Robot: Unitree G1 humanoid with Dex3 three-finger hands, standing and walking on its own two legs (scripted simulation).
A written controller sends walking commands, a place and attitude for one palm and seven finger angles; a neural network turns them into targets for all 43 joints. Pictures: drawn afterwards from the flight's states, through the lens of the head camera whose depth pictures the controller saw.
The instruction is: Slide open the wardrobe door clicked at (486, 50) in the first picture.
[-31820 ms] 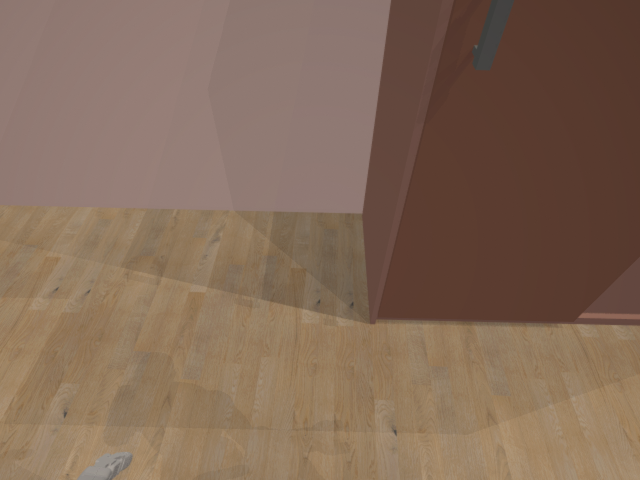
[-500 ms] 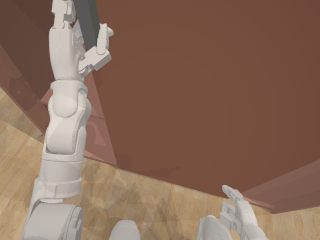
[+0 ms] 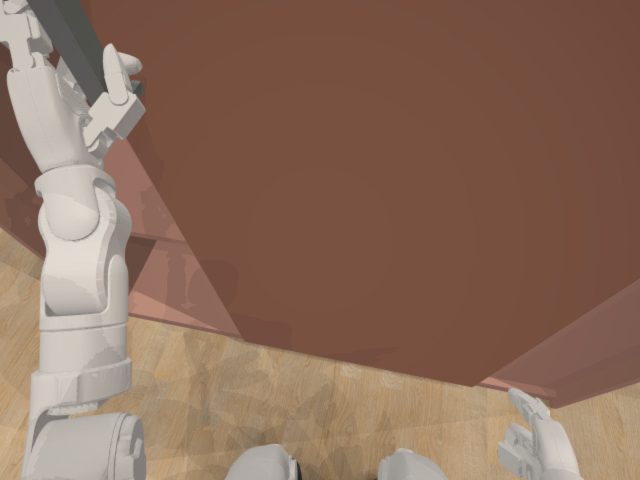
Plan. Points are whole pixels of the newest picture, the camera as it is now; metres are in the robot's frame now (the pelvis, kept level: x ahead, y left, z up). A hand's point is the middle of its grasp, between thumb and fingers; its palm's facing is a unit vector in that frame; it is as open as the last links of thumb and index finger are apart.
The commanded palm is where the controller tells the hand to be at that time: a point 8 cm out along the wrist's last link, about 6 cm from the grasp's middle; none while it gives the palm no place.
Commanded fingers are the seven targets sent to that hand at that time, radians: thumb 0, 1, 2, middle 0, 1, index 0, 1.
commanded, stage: step sideways, sliding the door along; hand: left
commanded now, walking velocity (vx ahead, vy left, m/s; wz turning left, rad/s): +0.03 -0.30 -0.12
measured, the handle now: (97, 45) +0.43 +0.26 +0.26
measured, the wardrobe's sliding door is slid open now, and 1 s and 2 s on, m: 0.42 0.59 0.59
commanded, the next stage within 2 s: stop walking and hold the door there in 1.36 s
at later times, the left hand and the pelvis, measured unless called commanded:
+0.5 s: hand (231, 106) +0.38 +0.13 +0.24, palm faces +0.51 -0.86 -0.04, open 7.7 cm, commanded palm +0.35 +0.10 +0.22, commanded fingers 0.00 0.90 0.90 -0.45 -1.40 -0.45 -1.40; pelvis -0.02 -0.13 +0.00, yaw -2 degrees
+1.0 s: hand (310, 118) +0.37 +0.06 +0.25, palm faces +0.42 -0.91 +0.02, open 7.6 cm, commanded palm +0.34 +0.03 +0.21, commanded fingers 0.00 0.90 0.90 -0.45 -1.40 -0.45 -1.40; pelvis -0.02 -0.20 +0.02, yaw -4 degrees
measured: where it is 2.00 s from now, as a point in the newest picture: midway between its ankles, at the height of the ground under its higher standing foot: outside the picture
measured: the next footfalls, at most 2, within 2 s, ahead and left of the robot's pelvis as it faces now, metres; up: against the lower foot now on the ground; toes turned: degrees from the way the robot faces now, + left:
right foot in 0.40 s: +0.03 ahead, -0.25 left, +0.00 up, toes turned -11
left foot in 0.62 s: +0.06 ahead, -0.03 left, +0.00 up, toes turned +10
